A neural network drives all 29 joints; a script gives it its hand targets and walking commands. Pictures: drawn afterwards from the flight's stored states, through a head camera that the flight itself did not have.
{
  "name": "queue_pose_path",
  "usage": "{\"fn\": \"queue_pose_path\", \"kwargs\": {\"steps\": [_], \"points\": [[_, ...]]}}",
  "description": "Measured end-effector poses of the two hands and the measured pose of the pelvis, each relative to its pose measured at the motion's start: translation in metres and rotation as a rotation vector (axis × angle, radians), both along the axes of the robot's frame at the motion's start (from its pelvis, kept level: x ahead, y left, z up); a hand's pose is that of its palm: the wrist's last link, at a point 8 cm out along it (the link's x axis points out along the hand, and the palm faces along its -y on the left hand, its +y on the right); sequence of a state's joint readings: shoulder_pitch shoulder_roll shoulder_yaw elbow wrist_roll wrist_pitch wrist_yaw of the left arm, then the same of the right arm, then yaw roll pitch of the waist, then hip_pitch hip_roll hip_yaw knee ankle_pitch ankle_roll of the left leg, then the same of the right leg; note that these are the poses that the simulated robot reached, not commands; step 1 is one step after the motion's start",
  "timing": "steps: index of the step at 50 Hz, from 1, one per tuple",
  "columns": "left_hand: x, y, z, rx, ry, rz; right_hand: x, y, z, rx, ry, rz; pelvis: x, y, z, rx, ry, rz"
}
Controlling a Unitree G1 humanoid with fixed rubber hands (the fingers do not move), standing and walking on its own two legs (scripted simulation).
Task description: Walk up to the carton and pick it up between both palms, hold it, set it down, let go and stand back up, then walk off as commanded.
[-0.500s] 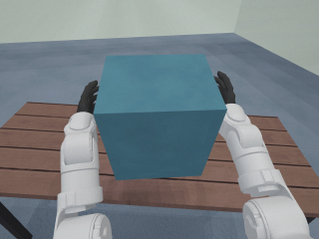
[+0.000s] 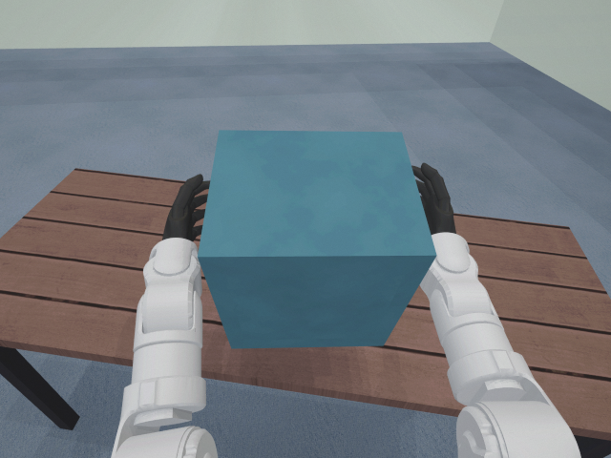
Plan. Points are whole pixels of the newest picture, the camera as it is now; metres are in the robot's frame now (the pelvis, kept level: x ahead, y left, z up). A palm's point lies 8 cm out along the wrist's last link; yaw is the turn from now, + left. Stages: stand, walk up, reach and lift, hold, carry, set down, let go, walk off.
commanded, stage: set down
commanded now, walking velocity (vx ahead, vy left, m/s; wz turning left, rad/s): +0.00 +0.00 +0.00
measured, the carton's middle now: (309, 249) +0.38 +0.01 +0.10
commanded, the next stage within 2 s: none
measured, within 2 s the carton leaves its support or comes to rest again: neither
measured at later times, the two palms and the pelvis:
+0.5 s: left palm (193, 248) +0.36 +0.16 +0.12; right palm (440, 235) +0.36 -0.16 +0.14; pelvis -0.01 +0.00 +0.00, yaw -2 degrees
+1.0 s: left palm (223, 249) +0.40 +0.13 +0.08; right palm (448, 233) +0.39 -0.19 +0.12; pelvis +0.01 -0.01 +0.00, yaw -2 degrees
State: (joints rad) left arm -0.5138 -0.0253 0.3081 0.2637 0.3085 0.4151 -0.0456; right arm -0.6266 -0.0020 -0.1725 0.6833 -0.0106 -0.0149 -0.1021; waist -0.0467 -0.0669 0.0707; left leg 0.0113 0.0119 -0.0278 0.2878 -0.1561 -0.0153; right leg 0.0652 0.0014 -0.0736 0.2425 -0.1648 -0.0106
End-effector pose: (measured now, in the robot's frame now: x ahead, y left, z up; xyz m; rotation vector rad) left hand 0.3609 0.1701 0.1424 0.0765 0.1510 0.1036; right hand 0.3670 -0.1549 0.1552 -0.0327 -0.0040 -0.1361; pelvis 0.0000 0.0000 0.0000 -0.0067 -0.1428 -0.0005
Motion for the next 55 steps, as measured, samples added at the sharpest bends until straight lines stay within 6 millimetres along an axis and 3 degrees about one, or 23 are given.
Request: {"fn": "queue_pose_path", "kwargs": {"steps": [14,24,30,39,47,55], "points": [[0.010,-0.027,0.005,-0.013,-0.024,-0.056,-0.006,-0.025,0.012,-0.029,-0.036,-0.049,0.003,-0.002,0.000,0.003,0.002,-0.015],[0.002,-0.012,-0.020,-0.024,0.051,-0.025,-0.004,-0.011,-0.012,-0.040,0.033,-0.019,-0.010,0.002,0.001,0.006,0.030,-0.030],[0.004,-0.006,-0.032,-0.038,0.060,-0.001,0.006,-0.005,-0.015,-0.041,0.034,0.007,-0.011,0.000,0.001,0.005,0.079,-0.017],[0.023,-0.024,-0.033,-0.036,0.066,-0.020,0.019,-0.022,-0.012,-0.044,0.038,-0.004,0.001,-0.005,0.001,0.007,0.097,-0.022],[0.037,-0.040,-0.051,-0.043,0.100,-0.043,0.026,-0.039,-0.029,-0.035,0.071,-0.029,0.012,-0.007,0.001,0.010,0.099,-0.037],[0.035,-0.035,-0.071,-0.050,0.117,-0.024,0.030,-0.034,-0.048,-0.028,0.089,-0.013,0.016,-0.005,0.001,0.009,0.145,-0.039]]}}
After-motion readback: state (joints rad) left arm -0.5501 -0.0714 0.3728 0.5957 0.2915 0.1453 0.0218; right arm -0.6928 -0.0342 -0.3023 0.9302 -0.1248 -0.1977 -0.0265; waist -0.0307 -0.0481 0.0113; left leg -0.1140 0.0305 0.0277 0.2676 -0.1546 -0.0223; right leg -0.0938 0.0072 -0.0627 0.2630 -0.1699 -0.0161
